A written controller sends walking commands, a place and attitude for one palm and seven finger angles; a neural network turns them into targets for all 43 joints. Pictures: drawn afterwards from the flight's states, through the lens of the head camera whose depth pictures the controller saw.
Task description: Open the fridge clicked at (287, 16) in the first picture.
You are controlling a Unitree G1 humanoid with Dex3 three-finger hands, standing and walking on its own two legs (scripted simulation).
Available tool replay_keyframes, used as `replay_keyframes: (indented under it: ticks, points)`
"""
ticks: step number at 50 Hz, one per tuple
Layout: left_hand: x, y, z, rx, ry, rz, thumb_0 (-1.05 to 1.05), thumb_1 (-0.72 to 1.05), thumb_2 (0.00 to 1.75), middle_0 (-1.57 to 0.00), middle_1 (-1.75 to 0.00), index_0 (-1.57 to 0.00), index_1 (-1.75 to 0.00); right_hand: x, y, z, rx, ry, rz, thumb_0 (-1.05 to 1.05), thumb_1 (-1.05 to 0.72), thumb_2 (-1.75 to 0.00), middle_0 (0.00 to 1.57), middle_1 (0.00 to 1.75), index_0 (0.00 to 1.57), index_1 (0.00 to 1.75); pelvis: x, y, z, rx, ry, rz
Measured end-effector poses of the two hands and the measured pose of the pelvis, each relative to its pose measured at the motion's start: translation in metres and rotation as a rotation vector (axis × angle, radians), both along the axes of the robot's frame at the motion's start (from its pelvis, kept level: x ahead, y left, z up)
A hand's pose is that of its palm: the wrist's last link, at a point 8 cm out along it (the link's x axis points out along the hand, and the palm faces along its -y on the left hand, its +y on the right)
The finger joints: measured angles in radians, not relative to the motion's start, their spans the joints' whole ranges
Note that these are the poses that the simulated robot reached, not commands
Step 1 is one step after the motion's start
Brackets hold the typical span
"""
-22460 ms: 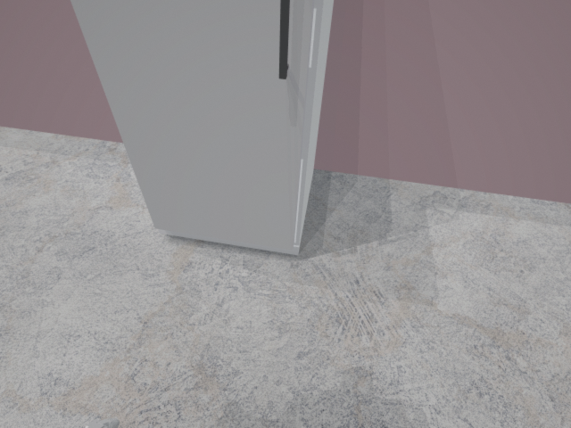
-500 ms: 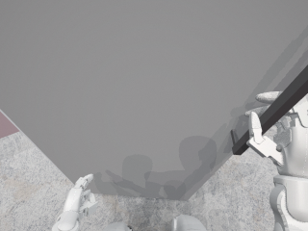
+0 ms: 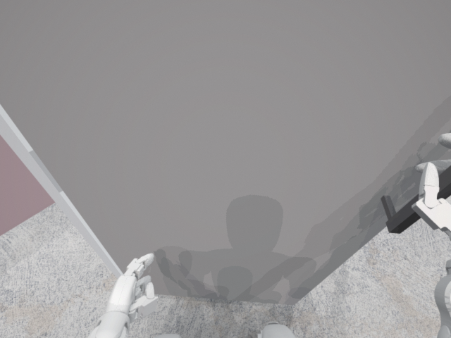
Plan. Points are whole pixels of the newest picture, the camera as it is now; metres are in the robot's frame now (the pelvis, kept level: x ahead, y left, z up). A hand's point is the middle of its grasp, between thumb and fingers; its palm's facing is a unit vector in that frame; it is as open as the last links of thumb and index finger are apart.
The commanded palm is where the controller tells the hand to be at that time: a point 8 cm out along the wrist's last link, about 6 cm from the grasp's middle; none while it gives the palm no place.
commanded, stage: walk backward, drawing the door open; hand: right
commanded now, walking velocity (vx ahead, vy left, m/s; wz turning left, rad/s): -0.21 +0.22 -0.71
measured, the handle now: out of the picture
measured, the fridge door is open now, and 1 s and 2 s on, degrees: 50 75 69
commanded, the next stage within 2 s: stop walking and hold the door back in 0.60 s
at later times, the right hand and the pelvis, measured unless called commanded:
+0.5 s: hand out of the picture +0.12 -0.18 +0.21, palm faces +0.51 +0.82 -0.27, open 6.3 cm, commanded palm +0.06 -0.21 +0.21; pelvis -0.08 +0.09 +0.03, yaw -17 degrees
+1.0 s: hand out of the picture +0.05 -0.14 +0.22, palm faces +0.74 +0.62 -0.26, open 5.9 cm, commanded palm +0.02 -0.18 +0.20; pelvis -0.15 +0.22 +0.03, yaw -28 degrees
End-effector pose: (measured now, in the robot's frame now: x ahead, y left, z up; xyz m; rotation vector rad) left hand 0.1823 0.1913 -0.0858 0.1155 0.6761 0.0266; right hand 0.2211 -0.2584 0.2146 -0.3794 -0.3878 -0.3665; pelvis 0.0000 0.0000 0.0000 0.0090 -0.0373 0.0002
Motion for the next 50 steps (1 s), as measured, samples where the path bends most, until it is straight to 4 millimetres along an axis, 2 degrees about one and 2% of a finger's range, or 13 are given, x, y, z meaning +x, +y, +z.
replay_keyframes:
  ticks: [3, 6, 9, 12, 15, 19, 24, 29, 32, 35, 40, 45, 50]
  points:
    - [-0.009, 0.031, 0.001, 0.046, 0.038, 0.015, 0.02, 0.9, 0.9, -0.2, -0.3, -0.21, -0.3, -0.02, 0.004, 0.002, -0.005, 0.026, -0.042, -0.06, -0.66, -0.82, 0.46, 1.4, 0.24, 1.33, -0.01, 0.013, 0.007, -0.014, -0.004, -0.036]
    - [-0.021, 0.057, 0.012, 0.105, 0.066, 0.029, 0.02, 0.9, 0.9, -0.2, -0.3, -0.2, -0.3, -0.04, 0.008, 0.003, -0.003, 0.037, -0.057, -0.06, -0.66, -0.8, 0.46, 1.4, 0.26, 1.35, -0.018, 0.025, 0.014, -0.028, -0.003, -0.082]
    - [-0.031, 0.075, 0.024, 0.172, 0.076, 0.017, 0.02, 0.91, 0.9, -0.2, -0.3, -0.2, -0.3, -0.06, 0.012, 0.002, 0.007, 0.02, -0.06, -0.05, -0.66, -0.8, 0.46, 1.4, 0.28, 1.35, -0.025, 0.036, 0.017, -0.027, 0.008, -0.127]
    - [-0.036, 0.084, 0.033, 0.238, 0.07, -0.018, 0.02, 0.91, 0.9, -0.2, -0.3, -0.2, -0.3, -0.079, 0.015, 0.0, 0.01, -0.023, -0.047, -0.05, -0.65, -0.81, 0.46, 1.4, 0.3, 1.36, -0.033, 0.043, 0.014, -0.005, 0.031, -0.171]
    - [-0.038, 0.086, 0.034, 0.273, 0.034, -0.044, 0.02, 0.91, 0.9, -0.2, -0.3, -0.2, -0.3, -0.096, 0.019, -0.003, 0.004, -0.077, -0.025, -0.07, -0.62, -0.8, 0.47, 1.43, 0.32, 1.35, -0.046, 0.046, 0.004, 0.017, 0.043, -0.205]
    - [-0.048, 0.07, 0.036, 0.212, 0.043, -0.108, 0.02, 0.91, 0.9, -0.19, -0.3, -0.2, -0.3, -0.117, 0.025, 0.0, -0.005, -0.052, -0.044, -0.08, -0.6, -0.8, 0.47, 1.44, 0.34, 1.34, -0.062, 0.059, 0.015, 0.032, 0.016, -0.244]
    - [-0.06, 0.048, 0.039, 0.1, 0.048, -0.216, 0.02, 0.9, 0.9, -0.2, -0.3, -0.2, -0.3, -0.145, 0.039, 0.004, 0.016, 0.007, -0.105, -0.05, -0.61, -0.79, 0.47, 1.42, 0.34, 1.36, -0.078, 0.084, 0.03, 0.069, 0.001, -0.297]
    - [-0.064, 0.052, 0.034, 0.035, 0.026, -0.285, 0.02, 0.9, 0.9, -0.2, -0.3, -0.21, -0.3, -0.171, 0.057, 0.005, 0.028, 0.026, -0.204, -0.03, -0.64, -0.81, 0.46, 1.41, 0.33, 1.37, -0.091, 0.117, 0.028, 0.055, 0.003, -0.314]
    - [-0.062, 0.068, 0.025, 0.014, 0.011, -0.319, 0.01, 0.9, 0.9, -0.2, -0.3, -0.21, -0.31, -0.188, 0.07, 0.005, 0.022, 0.034, -0.286, -0.04, -0.64, -0.82, 0.46, 1.4, 0.3, 1.37, -0.096, 0.141, 0.022, 0.042, 0.014, -0.33]
    - [-0.056, 0.094, 0.011, 0.013, 0.005, -0.343, 0.01, 0.9, 0.9, -0.21, -0.3, -0.21, -0.31, -0.204, 0.084, 0.004, -0.009, 0.027, -0.375, -0.06, -0.64, -0.81, 0.46, 1.4, 0.27, 1.35, -0.102, 0.168, 0.01, 0.01, 0.028, -0.335]
    - [-0.059, 0.149, 0.01, 0.122, 0.078, -0.342, 0.02, 0.9, 0.9, -0.2, -0.3, -0.21, -0.3, -0.228, 0.101, 0.005, 0.0, 0.036, -0.435, -0.07, -0.64, -0.82, 0.46, 1.4, 0.29, 1.36, -0.112, 0.193, 0.019, -0.028, 0.031, -0.399]
    - [-0.064, 0.19, 0.015, 0.213, 0.105, -0.357, 0.02, 0.9, 0.9, -0.2, -0.3, -0.2, -0.3, -0.233, 0.102, 0.007, 0.024, 0.035, -0.453, -0.08, -0.6, -0.82, 0.49, 1.43, 0.36, 1.38, -0.124, 0.212, 0.024, -0.058, 0.027, -0.463]
    - [-0.074, 0.208, 0.022, 0.238, 0.088, -0.375, 0.02, 0.91, 0.9, -0.2, -0.3, -0.2, -0.3, -0.227, 0.099, 0.011, 0.077, 0.057, -0.456, -0.06, -0.59, -0.83, 0.5, 1.46, 0.42, 1.39, -0.146, 0.223, 0.028, -0.062, 0.03, -0.492]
